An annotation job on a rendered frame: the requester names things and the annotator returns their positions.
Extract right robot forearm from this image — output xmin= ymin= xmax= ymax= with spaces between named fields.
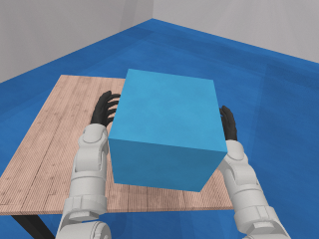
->
xmin=217 ymin=139 xmax=291 ymax=239

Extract right robot hand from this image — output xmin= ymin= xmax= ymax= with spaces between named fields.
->
xmin=219 ymin=106 xmax=237 ymax=141

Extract left robot forearm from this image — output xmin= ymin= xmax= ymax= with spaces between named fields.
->
xmin=55 ymin=123 xmax=109 ymax=239

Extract robot left upper arm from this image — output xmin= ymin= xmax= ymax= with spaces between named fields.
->
xmin=56 ymin=221 xmax=112 ymax=239

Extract carton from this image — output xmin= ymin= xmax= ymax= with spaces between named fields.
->
xmin=108 ymin=69 xmax=228 ymax=192

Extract table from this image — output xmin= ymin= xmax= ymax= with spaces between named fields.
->
xmin=0 ymin=75 xmax=234 ymax=239

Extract left robot hand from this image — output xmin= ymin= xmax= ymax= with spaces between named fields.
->
xmin=90 ymin=91 xmax=121 ymax=127

